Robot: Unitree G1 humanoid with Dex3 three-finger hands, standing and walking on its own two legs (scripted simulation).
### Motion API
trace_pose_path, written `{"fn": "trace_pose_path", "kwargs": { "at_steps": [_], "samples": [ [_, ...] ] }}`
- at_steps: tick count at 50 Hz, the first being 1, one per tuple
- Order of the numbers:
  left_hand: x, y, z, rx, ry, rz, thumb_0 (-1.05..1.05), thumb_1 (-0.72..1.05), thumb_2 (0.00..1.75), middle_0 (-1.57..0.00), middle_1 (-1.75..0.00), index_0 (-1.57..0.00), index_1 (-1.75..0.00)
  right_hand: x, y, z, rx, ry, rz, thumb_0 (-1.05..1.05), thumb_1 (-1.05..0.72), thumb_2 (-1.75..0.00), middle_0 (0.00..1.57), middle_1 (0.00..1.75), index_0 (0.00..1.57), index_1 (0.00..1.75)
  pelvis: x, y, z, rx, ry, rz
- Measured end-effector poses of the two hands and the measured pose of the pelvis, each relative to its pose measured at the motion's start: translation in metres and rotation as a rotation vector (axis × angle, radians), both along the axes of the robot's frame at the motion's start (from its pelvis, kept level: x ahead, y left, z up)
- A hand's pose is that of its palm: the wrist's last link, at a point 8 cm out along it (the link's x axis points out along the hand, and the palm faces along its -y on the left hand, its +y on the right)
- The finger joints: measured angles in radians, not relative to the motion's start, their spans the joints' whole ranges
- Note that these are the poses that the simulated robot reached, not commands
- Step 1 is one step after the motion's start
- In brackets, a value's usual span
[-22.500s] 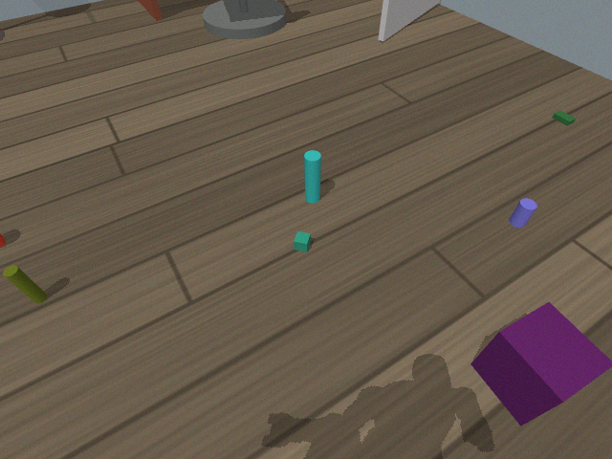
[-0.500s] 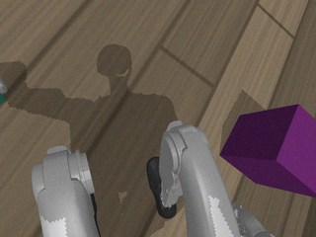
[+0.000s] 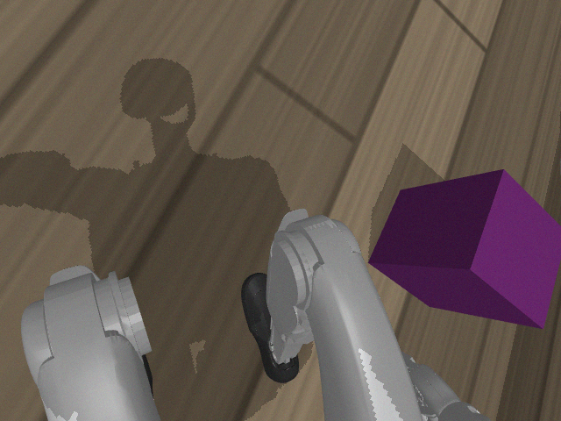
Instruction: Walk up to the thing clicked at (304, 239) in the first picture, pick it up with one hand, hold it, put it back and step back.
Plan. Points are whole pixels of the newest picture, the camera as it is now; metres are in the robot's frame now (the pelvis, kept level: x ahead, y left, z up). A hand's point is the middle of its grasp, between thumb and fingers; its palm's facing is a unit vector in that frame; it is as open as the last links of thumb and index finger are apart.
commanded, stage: rest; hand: left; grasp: from above
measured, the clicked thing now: out of the picture +0.45 +0.36 -0.28
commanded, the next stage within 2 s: open in 0.16 s
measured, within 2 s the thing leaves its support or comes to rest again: neither
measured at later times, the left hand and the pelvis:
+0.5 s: hand out of the picture +0.43 +0.34 -0.24, palm faces -0.48 -0.13 -0.87, open 7.9 cm; pelvis -0.01 +0.00 +0.00, yaw -1 degrees
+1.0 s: hand out of the picture +0.44 +0.34 -0.24, palm faces -0.47 -0.13 -0.88, open 12.5 cm; pelvis -0.01 +0.00 +0.00, yaw -2 degrees
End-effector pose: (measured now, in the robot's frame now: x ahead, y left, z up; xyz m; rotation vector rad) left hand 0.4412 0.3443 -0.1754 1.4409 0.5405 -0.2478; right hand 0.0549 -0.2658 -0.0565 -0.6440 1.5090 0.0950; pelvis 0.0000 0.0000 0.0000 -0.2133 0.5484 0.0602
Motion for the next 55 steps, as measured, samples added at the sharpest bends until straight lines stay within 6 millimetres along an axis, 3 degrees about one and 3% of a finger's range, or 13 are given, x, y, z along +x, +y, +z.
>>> {"fn": "trace_pose_path", "kwargs": {
  "at_steps": [17, 34, 55],
  "samples": [
    [0.001, -0.001, -0.001, 0.012, 0.001, 0.017, -0.05, 0.37, 0.34, -0.78, -0.33, -1.06, -0.42, 0.003, 0.006, 0.001, 0.026, -0.052, 0.068, -0.01, -0.91, -0.89, 0.20, 0.30, 0.20, 0.30, -0.006, 0.001, -0.003, -0.007, -0.041, -0.009],
    [0.002, 0.003, -0.009, 0.008, -0.001, 0.032, 0.00, 0.03, 0.64, -0.56, -0.62, -0.59, -0.62, -0.007, 0.007, 0.011, 0.018, -0.023, 0.084, 0.00, -0.91, -0.90, 0.20, 0.30, 0.20, 0.30, -0.007, 0.002, -0.003, -0.022, -0.054, -0.015],
    [0.002, 0.002, -0.003, 0.011, -0.005, 0.010, 0.00, -0.36, 0.93, -0.23, -0.89, -0.23, -0.90, 0.009, 0.013, 0.009, 0.043, -0.061, 0.105, 0.00, -0.90, -0.89, 0.20, 0.30, 0.20, 0.30, -0.007, 0.003, 0.000, -0.026, -0.046, -0.013]
  ]
}}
